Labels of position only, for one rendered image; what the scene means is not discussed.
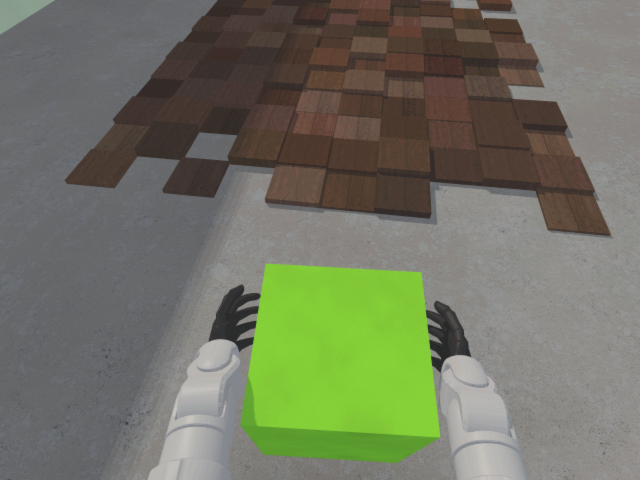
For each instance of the robot right forearm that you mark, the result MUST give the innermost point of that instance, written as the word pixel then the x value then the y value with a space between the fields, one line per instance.
pixel 483 441

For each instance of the robot left forearm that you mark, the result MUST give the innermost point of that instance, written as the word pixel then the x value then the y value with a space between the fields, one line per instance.
pixel 201 428

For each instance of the carton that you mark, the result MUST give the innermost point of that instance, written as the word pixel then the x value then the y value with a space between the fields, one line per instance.
pixel 341 365

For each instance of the right robot hand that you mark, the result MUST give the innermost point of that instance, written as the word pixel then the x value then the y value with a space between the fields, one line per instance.
pixel 451 335

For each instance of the left robot hand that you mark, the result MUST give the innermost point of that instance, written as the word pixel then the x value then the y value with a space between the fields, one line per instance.
pixel 227 317

